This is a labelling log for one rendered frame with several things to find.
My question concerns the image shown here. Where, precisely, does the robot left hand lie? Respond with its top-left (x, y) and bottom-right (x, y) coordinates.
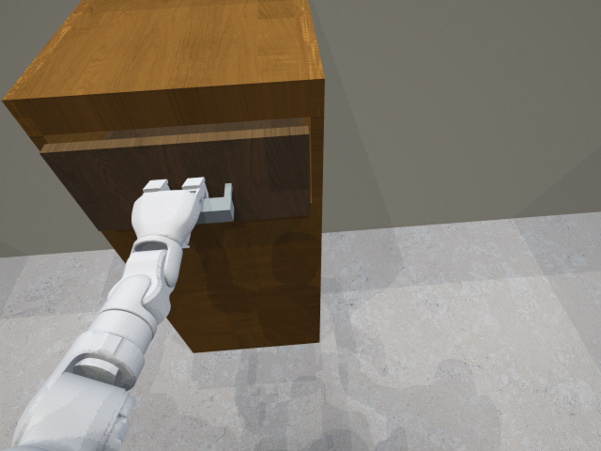
top-left (131, 177), bottom-right (209, 249)

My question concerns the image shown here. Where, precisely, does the left robot upper arm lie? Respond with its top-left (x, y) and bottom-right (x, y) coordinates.
top-left (1, 371), bottom-right (135, 451)

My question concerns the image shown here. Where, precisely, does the cabinet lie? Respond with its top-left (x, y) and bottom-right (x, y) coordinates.
top-left (2, 0), bottom-right (325, 353)

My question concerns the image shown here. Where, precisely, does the handle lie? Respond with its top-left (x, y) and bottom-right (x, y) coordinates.
top-left (196, 183), bottom-right (234, 225)

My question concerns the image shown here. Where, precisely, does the left robot forearm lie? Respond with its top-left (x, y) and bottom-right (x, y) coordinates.
top-left (11, 235), bottom-right (183, 447)

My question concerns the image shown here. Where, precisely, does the drawer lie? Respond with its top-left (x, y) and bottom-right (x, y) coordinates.
top-left (39, 117), bottom-right (311, 231)

